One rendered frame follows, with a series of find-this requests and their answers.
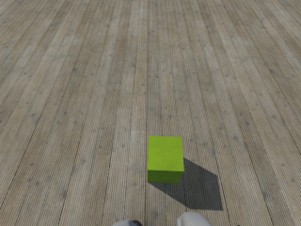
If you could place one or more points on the carton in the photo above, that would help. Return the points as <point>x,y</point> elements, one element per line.
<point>165,160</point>

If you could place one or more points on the robot right thigh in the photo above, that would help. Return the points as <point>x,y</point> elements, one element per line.
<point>192,219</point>

